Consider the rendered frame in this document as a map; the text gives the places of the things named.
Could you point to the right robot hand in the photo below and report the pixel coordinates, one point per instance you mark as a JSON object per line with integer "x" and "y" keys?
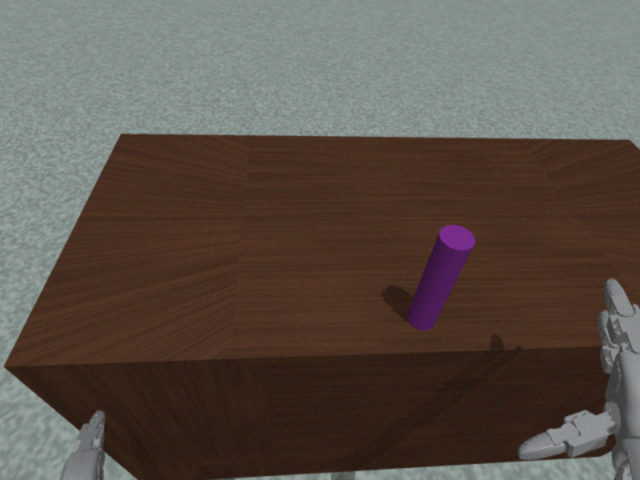
{"x": 581, "y": 432}

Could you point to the left robot hand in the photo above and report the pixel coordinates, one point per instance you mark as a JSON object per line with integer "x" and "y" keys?
{"x": 88, "y": 460}

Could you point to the can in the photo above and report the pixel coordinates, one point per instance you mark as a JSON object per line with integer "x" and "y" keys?
{"x": 450, "y": 252}

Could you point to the right robot arm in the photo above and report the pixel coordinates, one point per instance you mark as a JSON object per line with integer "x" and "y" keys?
{"x": 626, "y": 458}

